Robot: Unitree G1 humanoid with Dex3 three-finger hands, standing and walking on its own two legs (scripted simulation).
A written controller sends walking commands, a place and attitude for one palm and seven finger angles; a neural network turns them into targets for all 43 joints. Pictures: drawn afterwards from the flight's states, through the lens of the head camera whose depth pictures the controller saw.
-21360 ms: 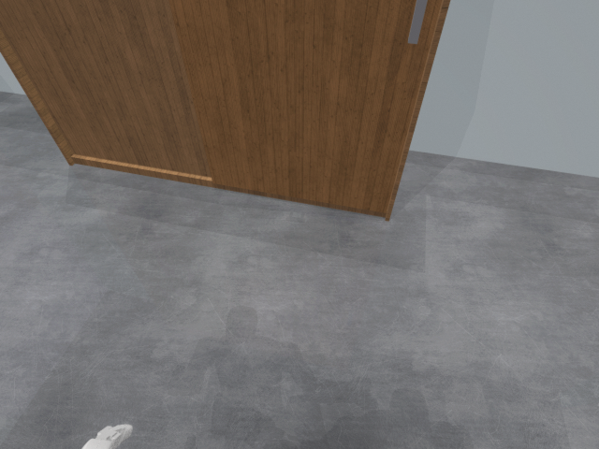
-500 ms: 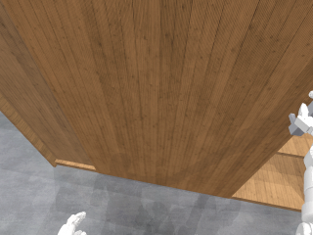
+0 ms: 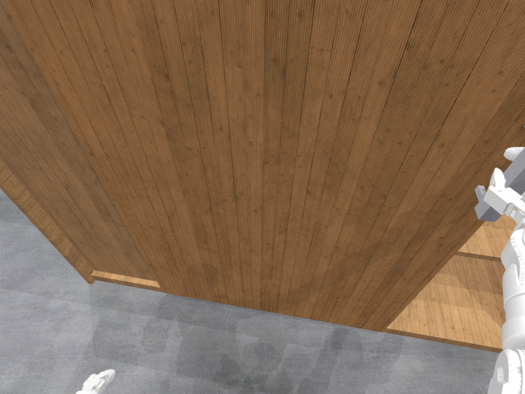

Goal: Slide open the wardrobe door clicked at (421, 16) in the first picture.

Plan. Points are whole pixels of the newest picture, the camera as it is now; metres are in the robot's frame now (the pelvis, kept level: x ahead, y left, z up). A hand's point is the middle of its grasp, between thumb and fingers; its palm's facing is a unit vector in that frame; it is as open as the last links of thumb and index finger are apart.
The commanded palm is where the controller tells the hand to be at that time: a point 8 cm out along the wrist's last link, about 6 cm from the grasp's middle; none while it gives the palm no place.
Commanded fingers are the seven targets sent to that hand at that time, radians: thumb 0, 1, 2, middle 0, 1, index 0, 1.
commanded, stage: stop walking and hold the door there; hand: right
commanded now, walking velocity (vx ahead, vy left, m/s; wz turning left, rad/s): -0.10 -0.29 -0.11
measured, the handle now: (508, 172) +0.44 -0.35 +0.13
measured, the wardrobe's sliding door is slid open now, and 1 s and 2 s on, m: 0.50 0.50 0.50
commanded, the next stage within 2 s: loosen the grip on the handle in 1.80 s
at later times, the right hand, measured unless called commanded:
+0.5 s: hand (501, 195) +0.39 -0.32 +0.12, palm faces +0.31 +0.93 -0.21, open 6.1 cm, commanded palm +0.36 -0.35 +0.11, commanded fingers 0.00 -0.90 -0.90 0.45 1.40 0.45 1.40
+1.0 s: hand (502, 196) +0.39 -0.32 +0.12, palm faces +0.12 +0.99 -0.08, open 6.4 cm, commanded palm +0.37 -0.35 +0.11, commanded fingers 0.00 -0.90 -0.90 0.45 1.40 0.45 1.40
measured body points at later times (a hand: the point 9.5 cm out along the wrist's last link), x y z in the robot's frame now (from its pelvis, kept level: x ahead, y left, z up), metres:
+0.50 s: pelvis -0.04 -0.10 -0.01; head +0.02 -0.08 +0.44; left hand +0.11 +0.12 -0.13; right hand +0.37 -0.37 +0.14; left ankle -0.10 -0.01 -0.71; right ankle +0.02 -0.15 -0.73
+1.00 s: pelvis -0.04 -0.18 -0.03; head +0.04 -0.19 +0.41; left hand +0.14 +0.02 -0.14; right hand +0.38 -0.37 +0.13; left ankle -0.02 -0.08 -0.74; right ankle +0.04 -0.37 -0.73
